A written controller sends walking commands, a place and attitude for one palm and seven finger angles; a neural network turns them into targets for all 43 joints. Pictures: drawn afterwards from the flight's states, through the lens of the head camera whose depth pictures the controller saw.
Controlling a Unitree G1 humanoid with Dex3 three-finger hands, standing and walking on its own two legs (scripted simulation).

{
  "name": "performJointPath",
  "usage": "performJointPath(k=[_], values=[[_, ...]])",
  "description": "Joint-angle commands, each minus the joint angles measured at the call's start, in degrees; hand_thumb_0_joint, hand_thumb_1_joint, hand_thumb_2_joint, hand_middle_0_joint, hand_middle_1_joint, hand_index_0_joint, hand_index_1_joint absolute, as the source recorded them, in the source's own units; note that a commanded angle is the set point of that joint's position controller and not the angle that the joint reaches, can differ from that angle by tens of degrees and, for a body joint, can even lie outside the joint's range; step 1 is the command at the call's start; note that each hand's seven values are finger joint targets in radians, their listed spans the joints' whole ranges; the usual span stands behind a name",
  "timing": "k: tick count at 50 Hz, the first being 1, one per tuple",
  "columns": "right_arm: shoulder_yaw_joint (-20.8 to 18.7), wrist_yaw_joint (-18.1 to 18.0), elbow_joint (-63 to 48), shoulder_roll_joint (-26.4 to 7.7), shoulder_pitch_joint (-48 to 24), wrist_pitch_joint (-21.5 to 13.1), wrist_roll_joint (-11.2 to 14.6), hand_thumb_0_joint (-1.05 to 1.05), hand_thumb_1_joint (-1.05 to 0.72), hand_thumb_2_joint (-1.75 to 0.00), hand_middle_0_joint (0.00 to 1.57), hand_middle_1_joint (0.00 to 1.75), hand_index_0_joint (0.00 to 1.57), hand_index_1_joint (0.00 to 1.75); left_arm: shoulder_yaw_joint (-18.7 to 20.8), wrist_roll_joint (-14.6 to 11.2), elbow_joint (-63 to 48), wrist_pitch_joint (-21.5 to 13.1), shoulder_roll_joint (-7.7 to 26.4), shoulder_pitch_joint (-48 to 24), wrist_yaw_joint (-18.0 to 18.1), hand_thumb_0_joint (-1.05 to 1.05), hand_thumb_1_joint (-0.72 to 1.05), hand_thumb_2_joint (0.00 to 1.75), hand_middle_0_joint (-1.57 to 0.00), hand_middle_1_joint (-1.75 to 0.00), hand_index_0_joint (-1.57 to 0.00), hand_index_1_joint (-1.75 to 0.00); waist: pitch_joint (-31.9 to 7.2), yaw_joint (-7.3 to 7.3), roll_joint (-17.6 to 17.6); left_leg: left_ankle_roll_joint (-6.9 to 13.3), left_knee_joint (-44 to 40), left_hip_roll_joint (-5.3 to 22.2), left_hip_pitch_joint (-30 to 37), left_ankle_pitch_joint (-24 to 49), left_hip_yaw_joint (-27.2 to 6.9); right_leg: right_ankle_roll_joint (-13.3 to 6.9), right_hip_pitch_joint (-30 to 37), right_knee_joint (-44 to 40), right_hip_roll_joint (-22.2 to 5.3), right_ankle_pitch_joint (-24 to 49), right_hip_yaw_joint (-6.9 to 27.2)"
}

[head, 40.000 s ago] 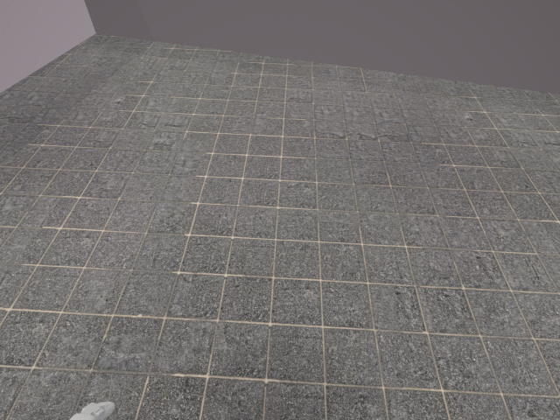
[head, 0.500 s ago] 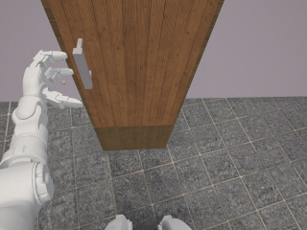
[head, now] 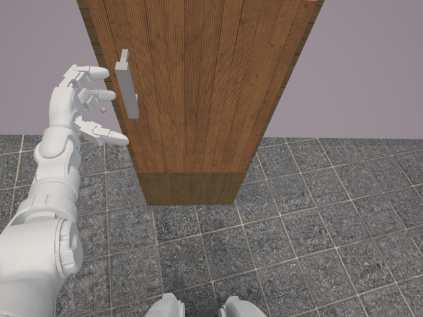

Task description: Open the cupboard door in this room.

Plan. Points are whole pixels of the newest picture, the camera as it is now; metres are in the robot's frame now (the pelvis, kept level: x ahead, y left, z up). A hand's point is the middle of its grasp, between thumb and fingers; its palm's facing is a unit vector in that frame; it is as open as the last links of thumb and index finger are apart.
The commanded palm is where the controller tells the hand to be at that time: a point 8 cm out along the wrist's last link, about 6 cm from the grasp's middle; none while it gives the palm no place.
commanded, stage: move the hooked fingers beside the handle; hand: left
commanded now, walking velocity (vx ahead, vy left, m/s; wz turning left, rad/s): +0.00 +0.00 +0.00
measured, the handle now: (129, 85) +0.54 +0.14 +0.08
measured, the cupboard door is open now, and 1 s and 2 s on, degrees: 0 0 1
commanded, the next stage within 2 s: slide the fingers in behind the handle in 0.04 s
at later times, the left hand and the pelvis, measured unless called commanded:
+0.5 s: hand (117, 111) +0.48 +0.16 +0.08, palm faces -0.01 -1.00 +0.00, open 14.0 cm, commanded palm +0.45 +0.21 +0.08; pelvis +0.00 -0.01 +0.00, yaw +0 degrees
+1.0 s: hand (134, 110) +0.48 +0.13 +0.08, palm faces +0.00 -1.00 -0.01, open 14.0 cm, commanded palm +0.45 +0.17 +0.08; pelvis +0.00 -0.02 +0.00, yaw +0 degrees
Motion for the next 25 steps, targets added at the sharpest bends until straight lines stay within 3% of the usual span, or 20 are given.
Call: performJointPath(k=[1, 3, 5, 6, 7, 9, 12, 15, 17, 20, 22, 25], values=[[-3.45, -1.0, -3.79, -10.59, 8.45, -1.1, 0.18, 0.0, -0.9, -0.9, 0.2, 0.3, 0.2, 0.3, 1.99, -1.03, -13.27, -4.42, 13.77, -25.6, 0.54, 0.0, -0.5, 0.3, -0.3, -1.2, -0.3, -1.2, -25.21, -0.36, 6.57, -4.64, -5.8, 3.57, 28.08, 27.61, -7.82, 0.23, 1.04, -4.39, -0.54, 17.58, 1.64], [-3.62, -0.94, -3.95, -10.45, 8.34, -1.08, 0.19, 0.0, -0.9, -0.9, 0.2, 0.3, 0.2, 0.3, 2.57, -1.21, -14.1, -4.7, 13.93, -24.21, 0.42, 0.0, -0.5, 0.3, -0.3, -1.2, -0.3, -1.2, -25.49, 0.3, 6.31, -4.62, -5.77, 3.59, 27.96, 27.88, -7.54, 0.23, 1.91, -4.49, -0.42, 17.98, 1.65], [-3.57, -0.95, -4.16, -10.3, 8.22, -1.05, 0.25, 0.0, -0.9, -0.9, 0.2, 0.3, 0.2, 0.3, 1.63, -1.59, -14.61, -4.89, 12.76, -24.29, 0.26, 0.0, -0.5, 0.3, -0.3, -1.2, -0.3, -1.2, -25.19, -0.1, 6.62, -4.33, -5.65, 3.44, 28.07, 27.69, -7.33, 0.19, 2.17, -4.71, -0.36, 18.32, 1.82], [-3.66, -1.02, -3.84, -10.48, 8.29, -0.98, 0.39, 0.0, -0.9, -0.9, 0.2, 0.3, 0.2, 0.3, 2.36, -1.3, -14.12, -4.83, 13.81, -23.69, 0.18, 0.0, -0.5, 0.3, -0.3, -1.2, -0.3, -1.2, -24.77, 0.08, 6.08, -4.46, -5.81, 3.65, 27.96, 27.87, -7.31, 0.25, 1.9, -4.78, -0.34, 18.4, 1.75], [-3.51, -0.93, -3.98, -10.21, 8.14, -0.94, 0.37, 0.0, -0.9, -0.9, 0.2, 0.3, 0.2, 0.3, 1.17, -1.54, -13.03, -4.36, 12.11, -22.92, -0.08, 0.0, -0.5, 0.3, -0.3, -1.2, -0.3, -1.2, -23.71, -0.16, 5.51, -4.11, -5.94, 3.41, 26.79, 26.53, -6.92, 0.39, 2.41, -5.15, -0.3, 18.2, 1.84], [-3.49, -1.05, -3.82, -10.32, 8.12, -0.89, 0.48, 0.0, -0.9, -0.9, 0.2, 0.3, 0.2, 0.3, 0.88, -1.55, -11.47, -3.64, 12.1, -23.24, -0.18, 0.0, -0.5, 0.3, -0.3, -1.2, -0.3, -1.2, -20.7, -0.7, 4.14, -3.77, -6.56, 3.21, 23.96, 22.84, -6.67, 0.41, 2.67, -5.66, -0.4, 16.85, 1.94], [-3.61, -1.01, -3.84, -10.22, 8.11, -1.19, 0.55, 0.0, -0.9, -0.9, 0.2, 0.3, 0.2, 0.3, -0.57, -1.94, -11.49, -3.32, 9.6, -22.99, -0.1, 0.0, -0.5, 0.3, -0.3, -1.2, -0.3, -1.2, -20.68, -0.88, 4.44, -3.6, -6.6, 3.2, 24.79, 21.86, -6.72, 0.4, 1.4, -5.98, -0.43, 15.91, 1.89], [-3.58, -1.04, -3.73, -10.29, 8.32, -1.48, 0.33, 0.0, -0.9, -0.9, 0.2, 0.3, 0.2, 0.3, 1.04, -2.16, -13.19, -4.09, 11.52, -24.43, 0.51, 0.0, -0.5, 0.3, -0.3, -1.2, -0.3, -1.2, -21.63, -0.49, 4.75, -3.36, -6.31, 2.8, 23.72, 20.95, -6.41, 0.23, 3.15, -5.75, -0.57, 16.17, 2.37], [-3.63, -0.98, -3.49, -9.96, 7.95, -1.69, 0.39, 0.0, -0.9, -0.9, 0.2, 0.3, 0.2, 0.3, -0.41, -1.74, -13.24, -4.58, 9.88, -25.57, 0.86, 0.0, -0.5, 0.3, -0.3, -1.2, -0.3, -1.2, -21.65, -1.0, 5.69, -3.51, -6.26, 2.92, 24.55, 20.57, -6.43, 0.37, 1.8, -5.79, -0.66, 15.68, 2.35], [-3.65, -0.75, -3.55, -10.08, 8.2, -1.91, 0.14, 0.0, -0.9, -0.9, 0.2, 0.3, 0.2, 0.3, 0.88, -1.38, -14.92, -5.62, 11.36, -25.36, 1.87, 0.0, -0.5, 0.3, -0.3, -1.2, -0.3, -1.2, -23.78, -0.18, 6.83, -3.73, -5.94, 2.86, 25.53, 22.47, -6.82, 0.06, 2.5, -4.97, -0.62, 16.59, 2.27], [-3.67, -0.56, -3.22, -9.77, 7.95, -1.96, 0.16, 0.0, -0.9, -0.9, 0.2, 0.3, 0.2, 0.3, -0.22, -1.12, -13.75, -5.41, 9.67, -25.37, 2.27, 0.0, -0.5, 0.3, -0.3, -1.2, -0.3, -1.2, -23.23, -0.68, 6.23, -3.65, -5.54, 2.88, 25.42, 22.98, -6.51, 0.35, 2.08, -5.02, -0.55, 17.35, 2.35], [-3.43, -0.68, -3.28, -10.09, 8.4, -1.87, 0.15, 0.0, -0.9, -0.9, 0.2, 0.3, 0.2, 0.3, 0.98, -0.83, -12.06, -4.74, 11.59, -25.55, 2.91, 0.0, -0.5, 0.3, -0.3, -1.2, -0.3, -1.2, -22.24, -0.9, 4.23, -3.15, -5.66, 2.42, 21.88, 20.57, -5.96, 0.44, 4.26, -5.15, -0.72, 17.41, 2.79]])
